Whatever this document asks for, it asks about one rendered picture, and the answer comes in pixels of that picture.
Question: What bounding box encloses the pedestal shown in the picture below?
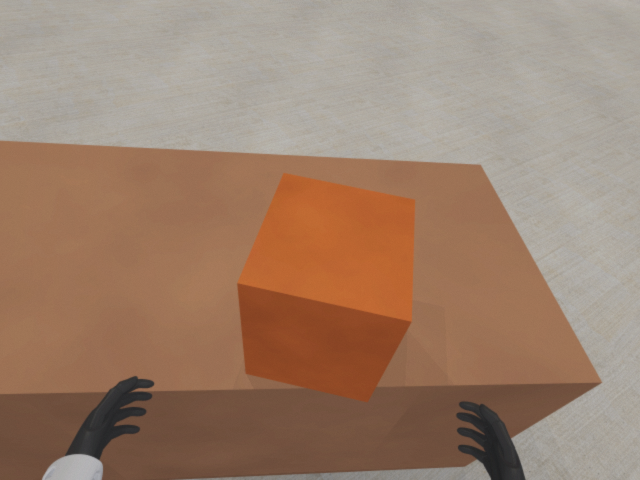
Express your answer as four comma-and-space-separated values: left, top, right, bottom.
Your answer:
0, 141, 602, 480

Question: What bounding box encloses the left robot forearm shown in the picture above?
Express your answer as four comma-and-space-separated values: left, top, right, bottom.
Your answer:
42, 454, 103, 480

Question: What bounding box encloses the robot right hand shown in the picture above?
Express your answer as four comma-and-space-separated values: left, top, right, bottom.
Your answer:
456, 401, 526, 480

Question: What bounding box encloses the carton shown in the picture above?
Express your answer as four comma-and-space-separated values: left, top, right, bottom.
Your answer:
237, 173, 415, 402

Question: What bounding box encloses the robot left hand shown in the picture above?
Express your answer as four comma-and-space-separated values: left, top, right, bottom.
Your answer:
65, 376, 154, 460

